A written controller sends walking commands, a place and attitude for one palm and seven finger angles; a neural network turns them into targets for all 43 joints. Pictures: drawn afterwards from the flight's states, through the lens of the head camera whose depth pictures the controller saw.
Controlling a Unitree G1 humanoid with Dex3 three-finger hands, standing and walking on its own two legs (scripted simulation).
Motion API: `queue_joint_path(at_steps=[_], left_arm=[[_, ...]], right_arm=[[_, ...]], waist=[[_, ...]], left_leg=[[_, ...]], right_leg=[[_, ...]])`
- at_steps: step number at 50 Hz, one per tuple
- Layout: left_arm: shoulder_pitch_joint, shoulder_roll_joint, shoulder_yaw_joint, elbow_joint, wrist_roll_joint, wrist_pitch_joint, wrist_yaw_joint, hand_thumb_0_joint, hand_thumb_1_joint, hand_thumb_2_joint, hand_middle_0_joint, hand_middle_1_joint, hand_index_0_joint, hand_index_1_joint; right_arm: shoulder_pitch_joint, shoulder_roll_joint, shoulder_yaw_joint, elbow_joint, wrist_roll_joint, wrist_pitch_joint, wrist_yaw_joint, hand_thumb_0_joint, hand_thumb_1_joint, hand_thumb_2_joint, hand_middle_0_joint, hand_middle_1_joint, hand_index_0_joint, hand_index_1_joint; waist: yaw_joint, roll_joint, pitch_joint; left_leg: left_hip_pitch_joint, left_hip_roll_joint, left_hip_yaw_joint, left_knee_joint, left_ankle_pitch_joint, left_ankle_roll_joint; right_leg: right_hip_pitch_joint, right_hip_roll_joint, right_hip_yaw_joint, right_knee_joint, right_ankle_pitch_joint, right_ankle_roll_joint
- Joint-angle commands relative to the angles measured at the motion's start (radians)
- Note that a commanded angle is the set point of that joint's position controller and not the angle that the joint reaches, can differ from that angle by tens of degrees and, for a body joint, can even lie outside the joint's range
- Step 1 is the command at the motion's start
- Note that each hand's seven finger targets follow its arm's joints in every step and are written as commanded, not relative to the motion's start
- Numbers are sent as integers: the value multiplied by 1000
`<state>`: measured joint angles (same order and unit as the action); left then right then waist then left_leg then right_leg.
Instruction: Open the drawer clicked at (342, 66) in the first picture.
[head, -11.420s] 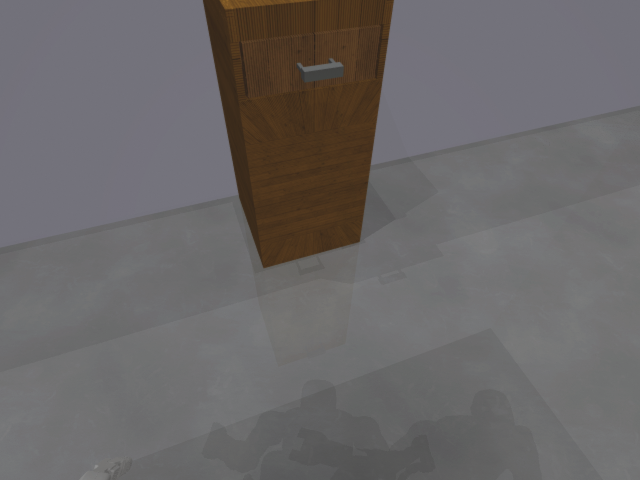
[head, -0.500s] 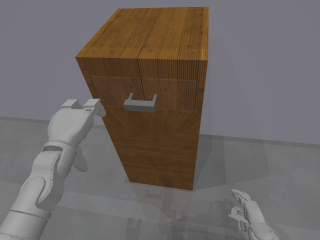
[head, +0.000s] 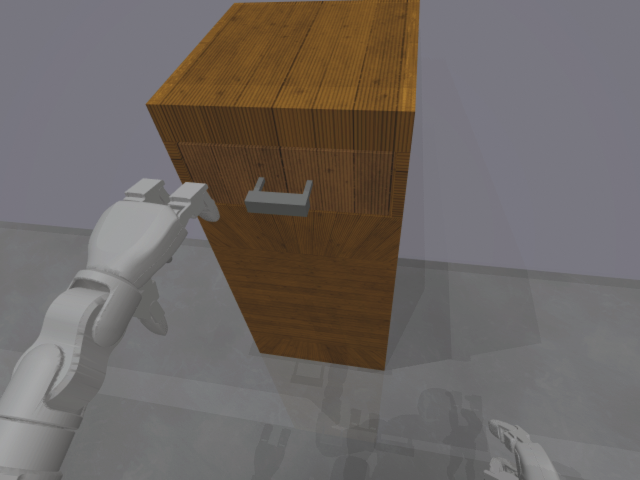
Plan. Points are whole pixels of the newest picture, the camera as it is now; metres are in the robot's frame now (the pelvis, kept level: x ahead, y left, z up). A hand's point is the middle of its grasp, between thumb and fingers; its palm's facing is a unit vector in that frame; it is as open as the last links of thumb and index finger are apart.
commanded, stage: raise the hand with hooked fingers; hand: left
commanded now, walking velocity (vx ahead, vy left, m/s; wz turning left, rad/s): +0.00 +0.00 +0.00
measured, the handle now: (281, 193) +0.55 +0.16 +0.02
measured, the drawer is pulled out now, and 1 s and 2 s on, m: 0.00 0.00 0.00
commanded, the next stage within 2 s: move the hooked fingers above the handle in 0.02 s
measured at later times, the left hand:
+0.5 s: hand (192, 233) +0.35 +0.22 +0.13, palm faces +0.09 -0.03 -1.00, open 13.9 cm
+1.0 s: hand (219, 206) +0.43 +0.21 +0.10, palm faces +0.03 -0.01 -1.00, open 13.9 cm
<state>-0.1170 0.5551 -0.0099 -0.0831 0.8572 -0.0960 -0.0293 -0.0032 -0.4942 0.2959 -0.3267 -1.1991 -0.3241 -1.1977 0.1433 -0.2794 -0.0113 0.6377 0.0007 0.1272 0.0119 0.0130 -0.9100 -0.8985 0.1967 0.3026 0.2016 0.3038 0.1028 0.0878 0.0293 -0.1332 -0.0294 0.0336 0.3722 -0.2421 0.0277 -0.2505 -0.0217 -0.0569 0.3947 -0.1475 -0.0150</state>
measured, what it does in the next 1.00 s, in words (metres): stands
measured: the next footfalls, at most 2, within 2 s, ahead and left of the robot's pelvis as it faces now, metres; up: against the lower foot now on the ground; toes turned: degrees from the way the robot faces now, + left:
none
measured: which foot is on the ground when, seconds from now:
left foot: down 0.00-1.00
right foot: down 0.00-1.00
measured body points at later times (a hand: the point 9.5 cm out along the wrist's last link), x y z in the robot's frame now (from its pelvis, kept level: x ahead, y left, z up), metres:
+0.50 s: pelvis -0.01 -0.02 +0.00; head +0.01 -0.05 +0.45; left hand +0.34 +0.22 +0.18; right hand +0.17 -0.24 -0.12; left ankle -0.03 +0.10 -0.74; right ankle +0.04 -0.11 -0.74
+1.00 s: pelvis +0.01 +0.00 +0.00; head +0.06 -0.04 +0.44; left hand +0.42 +0.21 +0.16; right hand +0.15 -0.25 -0.14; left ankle -0.03 +0.10 -0.74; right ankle +0.04 -0.11 -0.74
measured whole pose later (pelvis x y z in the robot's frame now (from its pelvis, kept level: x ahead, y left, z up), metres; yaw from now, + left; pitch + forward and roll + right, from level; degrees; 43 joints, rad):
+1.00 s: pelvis +0.01 +0.00 +0.00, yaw -1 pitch +7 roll +1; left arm -0.55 0.48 -0.12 0.50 0.96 0.02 0.07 0.00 -0.49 0.30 -0.32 -1.20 -0.32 -1.20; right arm 0.20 -0.27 -0.03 0.67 0.03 0.14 -0.02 0.01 -0.91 -0.90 0.20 0.30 0.20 0.30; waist 0.04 0.07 -0.03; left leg -0.26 -0.02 0.05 0.41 -0.27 0.02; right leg -0.39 -0.01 -0.04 0.45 -0.18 -0.02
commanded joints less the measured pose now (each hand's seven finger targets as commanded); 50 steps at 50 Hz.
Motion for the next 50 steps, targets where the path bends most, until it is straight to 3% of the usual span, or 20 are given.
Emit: queue_joint_path(at_steps=[1, 4, 5, 8, 9, 11, 14, 15, 18, 22, 23, 27, 30, 34, 36, 39, 42, 44, 49, 50], left_arm=[[-331, 224, 190, -82, 0, 63, 94, 0, -500, 300, -300, -1200, -300, -1200], [-322, 161, 107, -63, 2, 114, 60, 0, -500, 300, -300, -1200, -300, -1200], [-327, 154, 78, -71, 9, 123, 41, 0, -500, 300, -300, -1200, -300, -1200], [-405, 151, 26, -62, 20, 131, -2, 0, -500, 300, -300, -1200, -300, -1200], [-419, 142, 21, -42, 19, 125, -13, 0, -500, 300, -300, -1200, -300, -1200], [-462, 205, 66, 8, 29, 92, -18, 0, -500, 300, -300, -1200, -300, -1200], [-561, 258, 120, -25, 35, 25, 11, 0, -500, 300, -300, -1200, -300, -1200], [-594, 241, 105, -17, 34, 5, 25, 0, -500, 300, -300, -1200, -300, -1200], [-593, 264, 159, 83, 30, -17, 75, 0, -500, 300, -300, -1200, -300, -1200], [-630, 202, 98, 243, 46, 28, 106, 0, -500, 300, -300, -1200, -300, -1200], [-646, 167, 54, 260, 54, 45, 101, 0, -500, 300, -300, -1200, -300, -1200], [-723, 126, -35, 271, 80, 82, 66, 0, -500, 300, -300, -1200, -300, -1200], [-750, 120, -44, 259, 68, 63, 41, 0, -500, 300, -300, -1200, -300, -1200], [-782, 209, 50, 273, 55, 12, 56, 0, -500, 300, -300, -1200, -300, -1200], [-797, 220, 77, 310, 61, -5, 88, 0, -500, 300, -300, -1200, -300, -1200], [-805, 255, 127, 318, 77, -7, 144, 0, -500, 300, -300, -1200, -300, -1200], [-780, 197, 89, 355, 91, 30, 179, 0, -500, 300, -300, -1200, -300, -1200], [-760, 163, 56, 405, 107, 74, 177, 0, -500, 300, -300, -1200, -300, -1200], [-796, 55, -80, 399, 99, 132, 106, 0, -500, 300, -300, -1200, -300, -1200], [-832, 42, -106, 378, 98, 125, 92, 0, -500, 300, -300, -1200, -300, -1200]], right_arm=[[-138, -91, -25, -133, 15, -39, -4, 0, -900, -900, 200, 300, 200, 300], [-175, -96, -22, -152, 28, -34, -6, 0, -900, -900, 200, 300, 200, 300], [-165, -96, -22, -149, 23, -32, -6, 0, -900, -900, 200, 300, 200, 300], [-172, -101, -16, -157, 22, -30, -21, 0, -900, -900, 200, 300, 200, 300], [-172, -98, -12, -158, 25, -35, -25, 0, -900, -900, 200, 300, 200, 300], [-144, -101, -13, -140, 18, -37, -39, 0, -900, -900, 200, 300, 200, 300], [-144, -94, -11, -143, 16, -50, -48, 0, -900, -900, 200, 300, 200, 300], [-131, -82, -10, -139, 11, -55, -50, 0, -900, -900, 200, 300, 200, 300], [-110, -77, -18, -119, 16, -55, -56, 0, -900, -900, 200, 300, 200, 300], [-92, -87, -21, -102, 25, -47, -51, 0, -900, -900, 200, 300, 200, 300], [-99, -89, -21, -107, 27, -43, -49, 0, -900, -900, 200, 300, 200, 300], [-85, -101, -29, -120, 30, -35, -49, 0, -900, -900, 200, 300, 200, 300], [-62, -103, -34, -134, 28, -38, -53, 0, -900, -900, 200, 300, 200, 300], [-38, -107, -38, -124, 26, -35, -66, 0, -900, -900, 200, 300, 200, 300], [-18, -101, -39, -112, 27, -37, -70, 0, -900, -900, 200, 300, 200, 300], [-10, -100, -43, -104, 22, -38, -65, 0, -900, -900, 200, 300, 200, 300], [-4, -94, -46, -96, 22, -38, -53, 0, -900, -900, 200, 300, 200, 300], [-7, -102, -49, -93, 26, -31, -45, 0, -900, -900, 200, 300, 200, 300], [-8, -114, -53, -112, 38, -15, -43, 0, -900, -900, 200, 300, 200, 300], [-3, -113, -54, -111, 37, -13, -45, 0, -900, -900, 200, 300, 200, 300]], waist=[[3, -42, -250], [-11, -56, -248], [-13, -66, -274], [-38, -87, -251], [-48, -121, -235], [-45, -145, -228], [-29, -72, -291], [-25, -55, -313], [-20, -39, -295], [-35, -69, -242], [-41, -70, -236], [-62, -87, -330], [-63, -125, -376], [-52, -122, -385], [-45, -111, -371], [-26, -80, -423], [-27, -63, -431], [-39, -86, -423], [-86, -147, -405], [-95, -127, -407]], left_leg=[[-87, 4, -24, -58, 274, -24], [-83, 4, -16, -59, 225, -14], [-75, 1, -14, -58, 228, -13], [-83, -1, -13, -61, 162, -3], [-84, 4, -19, -58, 136, 1], [-99, 1, -17, -64, 107, 6], [-91, -5, -24, -57, 116, 4], [-89, -11, -27, -58, 136, 2], [-112, -13, -17, -50, 157, -5], [-159, -7, -8, -55, 123, -11], [-157, -6, -3, -56, 114, -11], [-139, -10, 3, -37, 126, -1], [-131, -11, -7, -26, 152, 8], [-148, -14, -10, -19, 178, 10], [-163, -11, -9, -17, 202, 7], [-165, -12, -4, -7, 274, -1], [-160, -6, 8, 0, 316, -7], [-163, -3, 11, 2, 321, -9], [-133, 2, 5, 14, 303, 5], [-111, 2, 2, 20, 305, 6]], right_leg=[[227, 5, 45, -11, 126, -29], [221, 7, 52, -21, 83, -25], [237, 0, 47, -16, 83, -22], [213, -2, 48, -35, 33, -15], [192, 5, 51, -44, 1, -13], [200, 0, 51, -51, -29, -9], [229, 1, 65, -40, -23, -13], [244, -5, 59, -31, -5, -17], [231, -2, 63, -25, 31, -19], [178, -4, 55, -30, -14, -20], [165, -5, 54, -32, -21, -20], [193, -10, 66, -22, 3, -16], [222, -10, 66, -5, 46, -16], [236, -6, 67, 10, 92, -16], [226, -3, 64, 23, 112, -20], [250, 0, 65, 48, 183, -25], [235, 2, 61, 63, 231, -28], [217, 7, 54, 64, 228, -28], [177, 10, 47, 55, 217, -22], [156, 10, 45, 56, 218, -21]])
